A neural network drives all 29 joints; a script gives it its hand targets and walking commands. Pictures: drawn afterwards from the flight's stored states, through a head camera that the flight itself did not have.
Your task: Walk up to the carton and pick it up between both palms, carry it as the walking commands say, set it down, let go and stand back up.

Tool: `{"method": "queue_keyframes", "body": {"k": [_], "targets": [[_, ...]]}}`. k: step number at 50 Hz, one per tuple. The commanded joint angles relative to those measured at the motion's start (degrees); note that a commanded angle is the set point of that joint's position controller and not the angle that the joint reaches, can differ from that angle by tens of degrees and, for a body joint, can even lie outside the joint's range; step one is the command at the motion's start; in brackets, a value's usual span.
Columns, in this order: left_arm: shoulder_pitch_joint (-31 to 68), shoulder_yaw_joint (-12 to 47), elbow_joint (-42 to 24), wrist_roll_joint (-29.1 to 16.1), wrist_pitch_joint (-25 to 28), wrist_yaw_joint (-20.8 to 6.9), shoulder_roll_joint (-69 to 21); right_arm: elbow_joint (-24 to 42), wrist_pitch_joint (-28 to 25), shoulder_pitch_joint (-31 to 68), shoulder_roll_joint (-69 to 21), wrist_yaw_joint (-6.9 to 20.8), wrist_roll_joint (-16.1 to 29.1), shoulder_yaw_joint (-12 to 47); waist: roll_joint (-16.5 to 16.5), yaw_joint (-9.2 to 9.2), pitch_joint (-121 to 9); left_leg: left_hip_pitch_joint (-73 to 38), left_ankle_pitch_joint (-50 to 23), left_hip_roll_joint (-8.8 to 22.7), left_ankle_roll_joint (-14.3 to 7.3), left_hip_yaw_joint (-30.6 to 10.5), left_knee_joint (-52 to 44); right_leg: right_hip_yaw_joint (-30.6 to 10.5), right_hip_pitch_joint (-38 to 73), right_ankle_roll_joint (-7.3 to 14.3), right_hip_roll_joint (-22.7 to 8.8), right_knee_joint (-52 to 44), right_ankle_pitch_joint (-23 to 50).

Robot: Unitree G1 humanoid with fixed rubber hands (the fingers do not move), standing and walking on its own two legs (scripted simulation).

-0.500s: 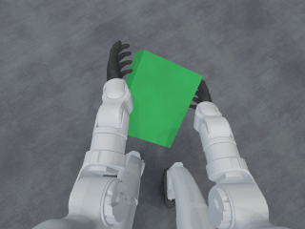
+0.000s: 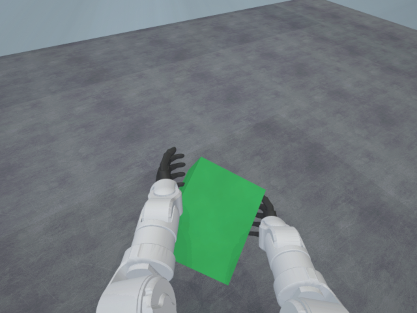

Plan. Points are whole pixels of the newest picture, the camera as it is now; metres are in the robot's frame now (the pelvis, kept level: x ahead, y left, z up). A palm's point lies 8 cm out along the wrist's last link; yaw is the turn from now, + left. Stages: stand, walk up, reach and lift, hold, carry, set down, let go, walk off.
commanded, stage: reach and lift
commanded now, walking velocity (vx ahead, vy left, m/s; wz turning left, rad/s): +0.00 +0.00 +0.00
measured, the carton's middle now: (204, 216) +0.36 +0.06 -0.07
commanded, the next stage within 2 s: hold in 1.98 s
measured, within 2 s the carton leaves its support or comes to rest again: neither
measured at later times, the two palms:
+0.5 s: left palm (168, 178) +0.35 +0.13 +0.08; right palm (280, 216) +0.34 -0.10 +0.02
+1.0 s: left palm (167, 183) +0.34 +0.13 +0.08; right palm (285, 222) +0.32 -0.10 +0.04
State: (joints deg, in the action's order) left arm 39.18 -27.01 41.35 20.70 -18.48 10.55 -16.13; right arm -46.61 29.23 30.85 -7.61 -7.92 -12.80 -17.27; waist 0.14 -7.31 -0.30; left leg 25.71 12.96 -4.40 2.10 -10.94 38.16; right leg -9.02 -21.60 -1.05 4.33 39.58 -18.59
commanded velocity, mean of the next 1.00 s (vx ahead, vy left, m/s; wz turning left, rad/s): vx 0.00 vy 0.00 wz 0.00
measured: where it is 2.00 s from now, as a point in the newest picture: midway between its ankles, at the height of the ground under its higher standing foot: outside the picture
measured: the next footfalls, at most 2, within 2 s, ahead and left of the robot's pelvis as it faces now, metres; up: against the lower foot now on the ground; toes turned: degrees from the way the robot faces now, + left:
none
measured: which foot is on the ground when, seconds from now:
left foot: down 0.00-1.00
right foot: down 0.00-1.00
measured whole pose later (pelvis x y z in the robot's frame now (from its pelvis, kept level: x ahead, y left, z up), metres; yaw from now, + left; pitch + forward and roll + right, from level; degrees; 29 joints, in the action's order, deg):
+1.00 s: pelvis +0.02 +0.00 +0.01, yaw +1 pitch -8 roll -1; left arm 30.5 -19.5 30.4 16.8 -33.9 6.8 -14.1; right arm -32.3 45.7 25.3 -9.3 -9.9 -13.2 -12.6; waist -1.8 -3.6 2.3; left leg 11.3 13.3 -3.2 1.9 -11.9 33.2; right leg -8.3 -5.6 -0.6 4.3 31.1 -17.0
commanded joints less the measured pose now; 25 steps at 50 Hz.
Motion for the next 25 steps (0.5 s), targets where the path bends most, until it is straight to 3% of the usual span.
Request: {"method": "queue_keyframes", "body": {"k": [1,7,11,14,17,21,25], "targets": [[10.7,16.7,23.5,-7.4,-11.3,-14.9,-60.8,22.0,-9.8,70.1,-46.5,14.7,6.5,18.5,-0.9,1.44,-16.9,-25.1,5.5,0.4,-0.5,3.9,-10.9,6.3,-2.1,2.9,0.9,-12.7,-11.8],[9.7,20.5,18.2,-10.7,-13.2,-14.5,-60.7,27.0,-8.0,67.0,-48.8,13.7,9.1,22.9,0.4,1.39,-20.2,-30.7,-12.1,0.2,0.4,4.7,-10.3,6.7,5.3,2.4,1.8,-14.5,2.7],[6.0,30.8,8.2,-16.0,-14.6,-14.6,-64.3,38.8,-6.7,63.8,-53.5,13.6,15.2,32.1,-0.8,1.76,-30.8,-39.1,-32.9,0.1,1.4,4.1,-8.7,6.6,10.5,1.3,2.9,-15.3,17.4],[2.3,36.4,2.1,-18.5,-16.1,-14.9,-65.9,46.5,-5.1,61.7,-55.7,13.5,18.6,37.7,-1.4,2.00,-36.1,-42.9,-41.5,-0.1,1.6,3.3,-8.0,6.2,12.6,0.7,2.9,-15.6,24.8],[-1.3,37.9,-0.4,-18.9,-17.7,-15.9,-65.4,49.5,-3.0,58.8,-55.6,13.6,19.9,40.5,-2.0,1.64,-34.0,-40.0,-39.3,-0.3,1.4,3.4,-8.4,5.0,14.5,0.2,1.7,-16.1,26.6],[-3.0,34.5,0.8,-17.3,-19.9,-17.7,-61.7,48.3,0.2,57.1,-56.4,14.1,19.4,40.5,0.3,-1.00,-27.9,-32.8,-26.4,-1.0,0.2,5.1,-10.0,3.6,17.5,-0.5,0.0,-16.9,24.1],[-0.3,32.1,1.3,-16.9,-20.8,-19.7,-59.5,46.4,1.6,57.8,-58.6,14.2,18.8,39.5,3.2,-1.61,-24.2,-29.0,-17.6,-1.4,-0.6,6.8,-10.2,2.6,17.8,-1.3,-1.1,-17.8,20.4]]}}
